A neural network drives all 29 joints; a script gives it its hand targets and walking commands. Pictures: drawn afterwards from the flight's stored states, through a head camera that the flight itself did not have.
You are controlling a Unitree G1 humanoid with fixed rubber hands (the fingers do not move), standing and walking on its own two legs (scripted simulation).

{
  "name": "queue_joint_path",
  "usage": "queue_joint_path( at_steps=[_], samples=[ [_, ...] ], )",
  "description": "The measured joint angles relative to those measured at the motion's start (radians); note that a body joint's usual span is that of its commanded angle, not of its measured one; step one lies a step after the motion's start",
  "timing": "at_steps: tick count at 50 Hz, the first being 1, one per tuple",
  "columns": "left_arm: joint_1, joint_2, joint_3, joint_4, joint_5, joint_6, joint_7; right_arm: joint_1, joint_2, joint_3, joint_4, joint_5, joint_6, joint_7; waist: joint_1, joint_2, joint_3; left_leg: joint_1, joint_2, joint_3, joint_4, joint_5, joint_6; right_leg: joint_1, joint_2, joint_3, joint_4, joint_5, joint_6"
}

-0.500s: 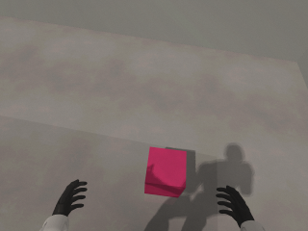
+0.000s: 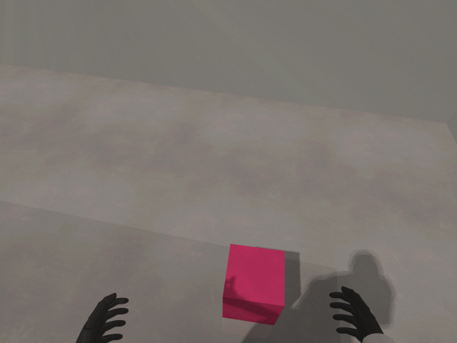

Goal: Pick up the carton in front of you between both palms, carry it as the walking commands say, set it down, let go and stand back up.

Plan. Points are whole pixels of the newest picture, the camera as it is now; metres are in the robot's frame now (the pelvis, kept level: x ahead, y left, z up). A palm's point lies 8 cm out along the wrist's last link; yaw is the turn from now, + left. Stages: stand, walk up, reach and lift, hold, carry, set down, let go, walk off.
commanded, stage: let go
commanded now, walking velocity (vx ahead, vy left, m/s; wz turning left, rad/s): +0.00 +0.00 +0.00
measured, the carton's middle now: (252, 285) +0.45 -0.11 -0.65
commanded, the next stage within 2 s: stand in 0.02 s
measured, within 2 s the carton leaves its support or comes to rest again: neither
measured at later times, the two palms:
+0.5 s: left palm out of the picture +0.12 +0.28 -0.09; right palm out of the picture +0.14 -0.30 -0.10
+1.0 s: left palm out of the picture +0.10 +0.28 -0.09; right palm out of the picture +0.11 -0.31 -0.10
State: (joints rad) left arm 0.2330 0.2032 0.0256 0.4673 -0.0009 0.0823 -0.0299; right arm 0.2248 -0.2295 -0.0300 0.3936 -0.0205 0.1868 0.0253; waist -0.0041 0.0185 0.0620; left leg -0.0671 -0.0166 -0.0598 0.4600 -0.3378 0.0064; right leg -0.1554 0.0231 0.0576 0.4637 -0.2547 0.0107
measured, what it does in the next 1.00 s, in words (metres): stands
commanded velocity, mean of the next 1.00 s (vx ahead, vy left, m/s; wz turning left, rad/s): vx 0.00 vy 0.00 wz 0.00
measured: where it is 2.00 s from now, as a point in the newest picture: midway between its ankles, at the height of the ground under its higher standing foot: outside the picture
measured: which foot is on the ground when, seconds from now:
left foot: down 0.00-1.00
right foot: down 0.00-1.00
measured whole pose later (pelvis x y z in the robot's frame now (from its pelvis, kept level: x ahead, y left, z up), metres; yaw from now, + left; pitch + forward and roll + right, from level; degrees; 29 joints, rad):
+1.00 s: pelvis +0.00 -0.02 +0.00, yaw +1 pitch -1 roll +0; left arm 0.13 0.34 0.03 0.93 0.03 0.00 0.01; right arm 0.19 -0.38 -0.01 0.83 -0.03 -0.01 -0.03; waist 0.00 0.03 0.01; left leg -0.09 0.00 -0.08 0.43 -0.31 -0.02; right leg -0.19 0.03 0.03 0.45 -0.24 -0.01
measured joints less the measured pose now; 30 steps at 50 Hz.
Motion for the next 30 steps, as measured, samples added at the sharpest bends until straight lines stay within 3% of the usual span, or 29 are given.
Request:
queue_joint_path(
  at_steps=[5, 11, 30],
  samples=[
    [-0.026, 0.032, -0.005, 0.108, 0.045, -0.026, 0.032, -0.012, -0.039, -0.005, 0.09, -0.014, -0.071, -0.031, -0.003, 0.008, -0.042, -0.065, 0.004, -0.008, 0.049, -0.016, -0.01, -0.061, 0.005, -0.012, 0.046, -0.015, -0.007],
    [-0.034, 0.099, 0.024, 0.215, 0.051, -0.057, 0.041, -0.004, -0.098, -0.022, 0.202, -0.023, -0.143, -0.03, 0.001, 0.023, -0.058, -0.105, 0.007, -0.018, 0.071, -0.025, -0.016, -0.1, 0.008, -0.023, 0.069, -0.028, -0.016],
    [-0.077, 0.118, 0.011, 0.355, 0.036, -0.08, 0.048, -0.02, -0.126, 0.004, 0.335, -0.011, -0.18, -0.052, 0.007, 0.019, -0.053, -0.067, 0.016, -0.028, 0.032, -0.018, -0.027, -0.066, 0.009, -0.039, 0.049, -0.034, -0.028]
  ],
)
